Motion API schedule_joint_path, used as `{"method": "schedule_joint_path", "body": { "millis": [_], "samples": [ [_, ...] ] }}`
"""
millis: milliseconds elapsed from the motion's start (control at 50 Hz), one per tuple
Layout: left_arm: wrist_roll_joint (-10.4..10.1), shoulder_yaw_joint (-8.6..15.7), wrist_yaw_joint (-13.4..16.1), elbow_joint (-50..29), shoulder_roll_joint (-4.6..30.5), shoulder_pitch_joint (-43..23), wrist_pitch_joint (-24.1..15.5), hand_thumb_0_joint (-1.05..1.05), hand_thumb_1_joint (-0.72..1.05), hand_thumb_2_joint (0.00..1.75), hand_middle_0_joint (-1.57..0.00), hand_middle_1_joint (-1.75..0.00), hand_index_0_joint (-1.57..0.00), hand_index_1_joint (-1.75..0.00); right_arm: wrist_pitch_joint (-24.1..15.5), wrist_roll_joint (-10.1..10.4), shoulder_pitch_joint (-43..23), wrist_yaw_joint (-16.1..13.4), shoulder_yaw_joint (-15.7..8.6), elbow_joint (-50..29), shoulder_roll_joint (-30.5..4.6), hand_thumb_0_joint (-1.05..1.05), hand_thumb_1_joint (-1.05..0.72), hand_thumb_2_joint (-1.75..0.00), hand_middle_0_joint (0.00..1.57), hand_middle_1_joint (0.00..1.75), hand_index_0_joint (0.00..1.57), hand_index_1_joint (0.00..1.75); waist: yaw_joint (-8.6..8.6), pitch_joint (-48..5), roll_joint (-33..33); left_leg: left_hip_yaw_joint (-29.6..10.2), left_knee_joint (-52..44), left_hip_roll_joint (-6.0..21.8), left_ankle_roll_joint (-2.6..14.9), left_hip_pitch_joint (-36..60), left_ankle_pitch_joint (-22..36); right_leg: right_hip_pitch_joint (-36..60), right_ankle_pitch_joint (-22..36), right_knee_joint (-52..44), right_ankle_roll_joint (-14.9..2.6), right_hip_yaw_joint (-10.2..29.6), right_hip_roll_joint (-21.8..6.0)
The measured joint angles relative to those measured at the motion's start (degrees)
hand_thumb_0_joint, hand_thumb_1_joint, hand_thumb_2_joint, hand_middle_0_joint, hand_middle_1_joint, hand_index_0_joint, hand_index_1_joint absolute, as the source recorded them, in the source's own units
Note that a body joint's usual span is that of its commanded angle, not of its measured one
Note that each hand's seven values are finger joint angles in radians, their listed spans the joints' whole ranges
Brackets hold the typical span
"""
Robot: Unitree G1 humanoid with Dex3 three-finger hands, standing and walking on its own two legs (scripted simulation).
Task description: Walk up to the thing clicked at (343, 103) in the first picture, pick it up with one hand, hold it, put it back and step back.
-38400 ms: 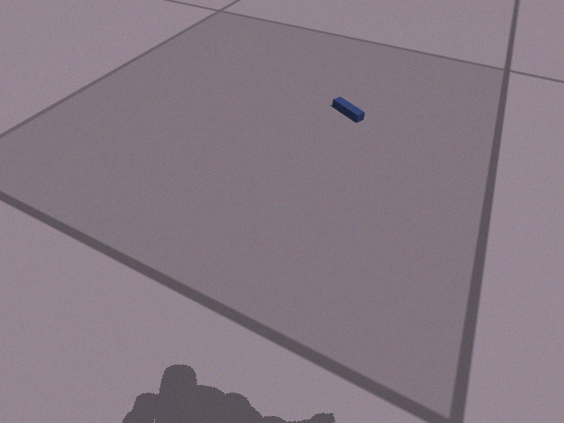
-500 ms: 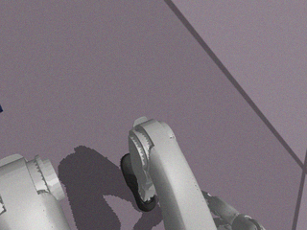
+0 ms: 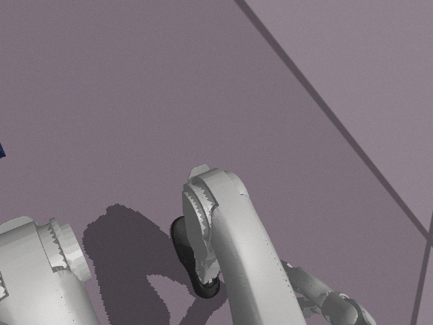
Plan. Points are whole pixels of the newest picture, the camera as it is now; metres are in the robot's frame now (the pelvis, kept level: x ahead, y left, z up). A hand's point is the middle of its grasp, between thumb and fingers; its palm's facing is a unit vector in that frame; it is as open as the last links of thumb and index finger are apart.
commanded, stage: close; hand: left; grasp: from above
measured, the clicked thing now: out of the picture +0.43 +0.35 -0.27
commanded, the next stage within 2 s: settle in 0.76 s
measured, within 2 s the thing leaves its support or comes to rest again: leaves its support in 1.12 s
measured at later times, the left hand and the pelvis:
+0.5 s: hand out of the picture +0.41 +0.34 -0.25, palm faces -0.43 -0.17 -0.89, open 9.4 cm; pelvis +0.00 +0.00 +0.00, yaw +0 degrees
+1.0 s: hand out of the picture +0.42 +0.35 -0.24, palm faces -0.42 -0.20 -0.88, open 9.1 cm; pelvis +0.00 +0.00 +0.00, yaw +0 degrees
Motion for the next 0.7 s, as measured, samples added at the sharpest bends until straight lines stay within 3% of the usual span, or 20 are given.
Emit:
{"method": "schedule_joint_path", "body": {
  "millis": [140, 220, 300, 360, 440, 560, 700],
  "samples": [
    [-2.6, 2.3, -5.0, 0.1, 2.8, -0.8, 1.2, 0.00, 0.03, 0.61, -0.46, -0.77, -0.49, -0.73, 0.1, 0.5, 1.6, -0.4, -0.6, 0.1, -1.1, 0.00, -0.90, -0.90, 0.20, 0.30, 0.20, 0.30, -0.48, 0.1, 0.2, -0.1, 0.0, -0.4, -0.13, -0.6, 0.1, -0.3, -0.3, 0.1, -0.08, -0.1, -0.4],
    [-3.5, -0.1, -8.3, -1.1, 3.1, 0.0, -0.2, 0.00, 0.06, 0.60, -0.48, -0.77, -0.51, -0.73, 1.4, 0.3, 2.5, -0.7, -0.4, 0.8, -0.9, 0.00, -0.91, -0.90, 0.20, 0.30, 0.20, 0.30, 0.08, 0.3, 0.5, -0.1, 0.0, -0.6, -0.18, -0.4, -0.1, 0.0, -0.7, 0.2, -0.13, -0.1, -0.6],
    [-3.7, -1.6, -9.4, -3.0, 2.8, 0.8, -2.9, 0.00, 0.10, 0.60, -0.49, -0.77, -0.54, -0.73, 2.6, 0.4, 2.8, -0.9, 0.4, 0.7, -0.2, 0.01, -0.90, -0.90, 0.20, 0.30, 0.20, 0.30, 0.84, 0.7, 0.5, -0.3, 0.1, -0.6, -0.15, 0.2, -0.4, 0.8, -0.9, 0.0, 0.21, -0.3, -0.6],
    [-3.1, -2.2, -8.6, -3.0, 2.3, 1.2, -4.7, 0.00, 0.13, 0.60, -0.51, -0.76, -0.55, -0.72, 3.3, 0.3, 2.6, -1.0, 1.1, 0.5, 0.3, 0.01, -0.90, -0.90, 0.20, 0.30, 0.20, 0.30, 1.09, 0.5, 0.5, -0.5, 0.1, -0.6, -0.17, 0.4, -0.4, 1.0, -0.7, -0.1, -0.09, -0.5, -0.6],
    [-0.4, -1.1, -6.4, -2.7, 1.5, 1.8, -6.4, 0.01, 0.15, 0.58, -0.53, -0.75, -0.56, -0.70, 3.7, 0.0, 2.2, -1.1, 1.5, -0.2, 1.0, 0.00, -0.90, -0.90, 0.20, 0.30, 0.20, 0.30, 1.18, -0.1, 0.4, -0.7, 0.3, -0.6, -0.25, 0.5, -0.2, 1.0, -0.5, 0.0, -0.77, -0.8, -0.5],
    [2.6, -1.2, -1.7, -1.2, 0.6, 2.3, -5.5, 0.00, 0.16, 0.55, -0.56, -0.71, -0.59, -0.66, 3.1, -0.8, 0.6, -1.2, 0.9, 0.0, 1.3, 0.00, -0.90, -0.90, 0.21, 0.30, 0.20, 0.30, 1.06, -0.2, 0.2, -0.5, 0.5, -0.4, -0.03, 0.4, 0.2, 0.9, 0.0, 0.2, -0.55, -0.5, -0.3],
    [1.7, -2.3, 0.3, -0.3, -0.7, 1.1, -1.9, 0.01, 0.15, 0.50, -0.62, -0.64, -0.65, -0.61, 1.7, -0.3, 0.3, -1.3, -0.3, 0.5, 0.4, 0.00, -0.90, -0.90, 0.20, 0.30, 0.20, 0.30, 0.87, -0.6, 0.2, 0.4, -0.2, 0.2, 0.64, -0.2, 0.6, 0.1, 0.5, -0.4, -0.16, 0.1, -0.1]
  ]
}}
